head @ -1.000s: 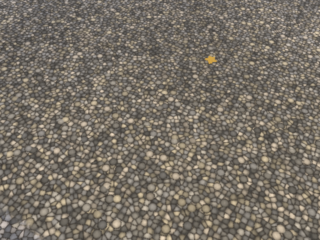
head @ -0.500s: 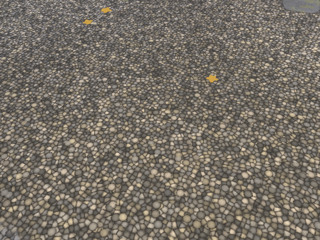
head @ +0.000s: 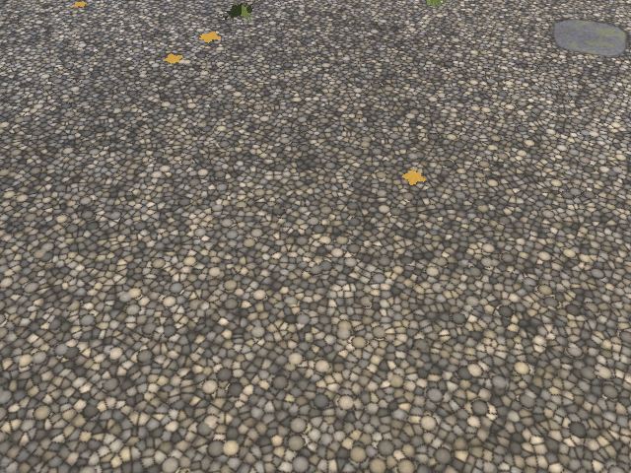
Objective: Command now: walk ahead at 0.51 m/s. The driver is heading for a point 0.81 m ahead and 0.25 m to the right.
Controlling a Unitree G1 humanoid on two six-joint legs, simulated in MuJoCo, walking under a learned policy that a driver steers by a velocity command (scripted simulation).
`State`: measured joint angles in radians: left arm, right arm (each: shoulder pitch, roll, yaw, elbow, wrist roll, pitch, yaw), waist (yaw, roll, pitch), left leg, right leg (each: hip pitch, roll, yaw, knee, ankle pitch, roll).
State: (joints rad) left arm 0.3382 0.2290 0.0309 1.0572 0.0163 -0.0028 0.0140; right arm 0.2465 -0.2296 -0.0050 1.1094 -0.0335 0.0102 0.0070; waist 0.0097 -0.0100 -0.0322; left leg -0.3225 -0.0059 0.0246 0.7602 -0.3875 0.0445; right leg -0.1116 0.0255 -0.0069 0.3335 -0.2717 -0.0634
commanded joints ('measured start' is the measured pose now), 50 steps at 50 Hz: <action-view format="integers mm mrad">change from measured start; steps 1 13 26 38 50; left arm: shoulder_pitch -76 -205 -500 -30 125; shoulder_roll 162 99 44 133 249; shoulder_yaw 41 34 -1 59 87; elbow -61 -169 -316 -142 -174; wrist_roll -9 32 7 -9 -23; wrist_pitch -42 -64 -42 -73 -93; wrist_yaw -1 -73 -74 -12 -7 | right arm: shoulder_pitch -65 130 294 -5 -226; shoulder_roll -81 -110 -98 -66 -159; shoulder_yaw -23 -47 -35 -27 -22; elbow -84 -81 -44 -325 -506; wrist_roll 9 13 6 -44 -1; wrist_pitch -51 -126 -150 -121 -108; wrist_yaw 24 -9 -26 5 -11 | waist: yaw -41 -17 -40 -60 -4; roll -81 69 109 75 -59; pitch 103 87 165 78 -28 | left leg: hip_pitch -113 329 483 -330 105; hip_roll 47 261 223 127 -43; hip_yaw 5 -352 144 -107 -19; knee -10 -700 -680 551 -269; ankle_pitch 35 -215 1068 68 428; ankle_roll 7 110 63 -47 -35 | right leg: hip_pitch -74 -724 -509 -84 59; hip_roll -258 -126 11 -109 -39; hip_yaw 261 54 -202 439 382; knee -266 793 331 -133 161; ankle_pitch -300 116 233 60 1029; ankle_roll -123 -7 -100 -284 -81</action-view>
